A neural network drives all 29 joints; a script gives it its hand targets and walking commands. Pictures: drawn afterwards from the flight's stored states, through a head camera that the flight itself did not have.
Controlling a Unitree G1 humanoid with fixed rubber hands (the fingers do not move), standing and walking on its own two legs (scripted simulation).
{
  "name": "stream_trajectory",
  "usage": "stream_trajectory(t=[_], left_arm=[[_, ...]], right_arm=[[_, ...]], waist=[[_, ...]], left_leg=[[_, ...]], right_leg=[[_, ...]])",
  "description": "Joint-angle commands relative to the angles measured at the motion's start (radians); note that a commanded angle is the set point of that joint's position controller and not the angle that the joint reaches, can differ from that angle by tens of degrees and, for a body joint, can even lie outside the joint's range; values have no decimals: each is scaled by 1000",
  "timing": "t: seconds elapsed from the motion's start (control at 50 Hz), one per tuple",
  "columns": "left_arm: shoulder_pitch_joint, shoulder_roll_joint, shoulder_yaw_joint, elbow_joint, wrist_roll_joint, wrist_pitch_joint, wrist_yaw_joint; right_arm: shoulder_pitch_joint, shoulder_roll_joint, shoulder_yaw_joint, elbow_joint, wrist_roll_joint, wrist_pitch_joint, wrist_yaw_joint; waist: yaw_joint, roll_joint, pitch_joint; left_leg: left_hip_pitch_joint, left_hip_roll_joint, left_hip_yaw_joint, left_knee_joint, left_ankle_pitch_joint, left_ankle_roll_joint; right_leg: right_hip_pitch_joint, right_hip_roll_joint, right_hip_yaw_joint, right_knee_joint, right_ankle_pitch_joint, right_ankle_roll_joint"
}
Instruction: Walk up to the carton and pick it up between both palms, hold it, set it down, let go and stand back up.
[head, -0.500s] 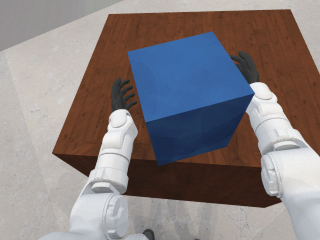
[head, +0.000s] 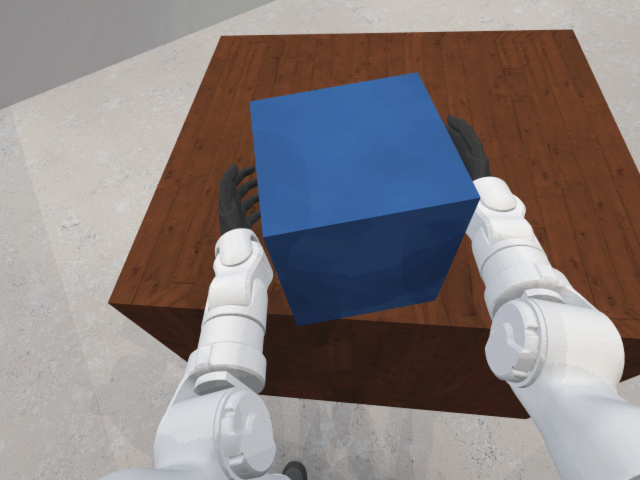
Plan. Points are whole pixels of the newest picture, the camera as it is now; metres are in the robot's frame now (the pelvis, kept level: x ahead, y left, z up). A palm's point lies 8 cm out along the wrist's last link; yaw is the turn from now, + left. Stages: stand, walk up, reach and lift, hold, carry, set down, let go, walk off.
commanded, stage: reach and lift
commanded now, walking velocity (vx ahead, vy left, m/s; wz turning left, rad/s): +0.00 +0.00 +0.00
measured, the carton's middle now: (351, 211) +0.44 +0.02 +0.04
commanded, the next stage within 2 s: none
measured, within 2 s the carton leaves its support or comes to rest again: leaves its support in 0.94 s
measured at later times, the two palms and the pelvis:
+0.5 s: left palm (238, 228) +0.38 +0.16 +0.06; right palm (469, 177) +0.48 -0.12 +0.08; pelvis +0.00 +0.00 +0.00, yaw +0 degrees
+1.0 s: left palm (227, 234) +0.37 +0.17 +0.07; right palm (462, 176) +0.46 -0.11 +0.09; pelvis +0.00 +0.00 +0.00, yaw +0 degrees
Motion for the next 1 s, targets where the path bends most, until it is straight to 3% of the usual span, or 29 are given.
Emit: stream_trajectory(t=[0.0, 0.06, 0.12, 0.3, 0.32, 0.52, 0.56, 0.58, 0.66, 0.74, 0.78, 0.86, 0.88, 0.9, 0.98], left_arm=[[-515, -262, -220, -140, 152, -35, -70], [-500, -270, -230, -144, 157, -36, -70], [-482, -284, -235, -144, 162, -40, -70], [-487, -307, -266, -136, 149, -45, -74], [-490, -294, -248, -124, 154, -42, -77], [-529, -326, -306, -150, 116, -50, -69], [-557, -345, -345, -163, 98, -60, -68], [-560, -338, -337, -161, 100, -62, -66], [-593, -360, -369, -154, 80, -74, -63], [-627, -379, -416, -150, 41, -77, -58], [-647, -388, -438, -149, 26, -74, -60], [-680, -411, -476, -165, -5, -74, -51], [-692, -409, -483, -165, -5, -71, -49], [-694, -420, -490, -171, -12, -69, -45], [-741, -443, -550, -182, -49, -50, -32]], right_arm=[[-507, 389, 75, -144, -112, -74, 63], [-490, 394, 72, -132, -114, -78, 62], [-481, 408, 83, -122, -108, -89, 66], [-484, 434, 94, -119, -104, -103, 63], [-485, 440, 97, -117, -106, -99, 63], [-516, 451, 122, -122, -85, -127, 62], [-520, 455, 127, -114, -83, -145, 56], [-533, 457, 142, -115, -81, -147, 56], [-547, 476, 179, -92, -58, -170, 50], [-580, 470, 201, -79, -39, -193, 46], [-592, 464, 202, -62, -30, -202, 44], [-621, 467, 233, -48, 1, -212, 42], [-616, 461, 222, -28, 1, -210, 40], [-621, 468, 234, -33, 15, -214, 41], [-652, 455, 232, -21, 38, -209, 40]], waist=[[63, -250, -657], [50, -242, -657], [57, -238, -672], [41, -249, -675], [56, -253, -671], [52, -252, -736], [29, -245, -773], [47, -253, -766], [49, -272, -787], [32, -268, -816], [20, -259, -809], [32, -251, -822], [16, -240, -822], [30, -235, -833], [4, -196, -833]], left_leg=[[334, -53, 115, -10, 367, 26], [367, -52, 110, 3, 405, 24], [374, -51, 108, 6, 443, 23], [365, -53, 109, 8, 447, 26], [360, -53, 113, 3, 435, 29], [381, -48, 106, 9, 476, 25], [390, -46, 97, 24, 504, 20], [391, -48, 106, 20, 502, 22], [376, -44, 104, 22, 505, 23], [371, -38, 94, 25, 502, 16], [394, -33, 89, 28, 503, 14], [412, -25, 84, 33, 506, 6], [424, -24, 82, 34, 493, 5], [432, -23, 82, 38, 503, 6], [477, -16, 67, 46, 488, -8]], right_leg=[[246, 60, -81, -17, 309, 0], [233, 63, -85, -17, 335, -2], [244, 63, -83, -13, 372, -2], [257, 60, -83, -8, 401, 1], [268, 55, -77, -10, 398, 4], [261, 56, -82, -3, 434, -1], [261, 56, -84, 4, 470, -1], [276, 54, -81, 2, 481, 2], [301, 53, -76, 15, 526, 9], [300, 53, -83, 23, 549, 9], [279, 55, -90, 12, 522, 5], [257, 60, -94, 1, 478, -6], [248, 59, -97, -6, 451, -7], [240, 59, -92, -6, 449, -12], [174, 66, -112, -25, 353, -22]])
